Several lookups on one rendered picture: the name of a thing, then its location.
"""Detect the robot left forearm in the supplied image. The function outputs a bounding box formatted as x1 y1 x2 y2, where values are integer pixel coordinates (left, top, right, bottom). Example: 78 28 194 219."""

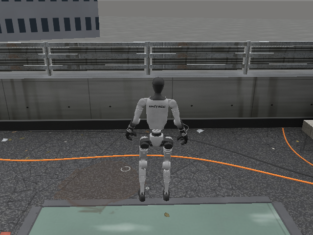
127 117 137 133

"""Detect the robot right forearm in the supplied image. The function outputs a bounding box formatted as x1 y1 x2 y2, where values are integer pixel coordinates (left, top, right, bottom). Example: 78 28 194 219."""
177 118 187 137

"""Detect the robot right shin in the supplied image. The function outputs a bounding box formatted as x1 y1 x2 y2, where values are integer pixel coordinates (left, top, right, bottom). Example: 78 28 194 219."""
163 162 171 195

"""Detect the right robot hand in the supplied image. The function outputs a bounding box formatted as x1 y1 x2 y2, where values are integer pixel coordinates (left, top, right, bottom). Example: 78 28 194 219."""
177 134 188 145

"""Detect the right robot upper arm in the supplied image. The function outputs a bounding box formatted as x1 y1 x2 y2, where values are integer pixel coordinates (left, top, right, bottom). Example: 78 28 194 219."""
168 99 181 126

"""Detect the left robot hand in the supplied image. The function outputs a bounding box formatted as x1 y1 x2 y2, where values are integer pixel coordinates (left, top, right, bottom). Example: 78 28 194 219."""
125 131 136 141

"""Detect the left robot upper arm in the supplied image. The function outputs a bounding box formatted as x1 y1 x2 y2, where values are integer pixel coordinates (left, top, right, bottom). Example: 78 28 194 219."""
132 98 148 124

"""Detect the humanoid robot torso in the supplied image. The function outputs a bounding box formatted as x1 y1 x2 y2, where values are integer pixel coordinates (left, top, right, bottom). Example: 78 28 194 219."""
146 96 169 147

